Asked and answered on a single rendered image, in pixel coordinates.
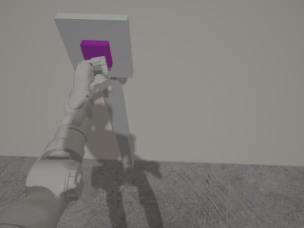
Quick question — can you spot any left robot upper arm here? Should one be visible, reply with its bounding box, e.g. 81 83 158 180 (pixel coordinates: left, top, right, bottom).
0 159 84 228

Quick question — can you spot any button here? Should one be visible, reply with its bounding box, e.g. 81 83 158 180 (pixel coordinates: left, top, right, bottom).
80 40 113 67

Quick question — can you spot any left robot forearm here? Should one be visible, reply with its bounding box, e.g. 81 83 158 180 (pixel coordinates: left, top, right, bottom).
25 88 94 196

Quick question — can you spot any robot left hand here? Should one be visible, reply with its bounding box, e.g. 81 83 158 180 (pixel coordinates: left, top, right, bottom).
73 56 113 98

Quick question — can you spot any panel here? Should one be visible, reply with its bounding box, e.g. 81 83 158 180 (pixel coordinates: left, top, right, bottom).
53 13 134 169

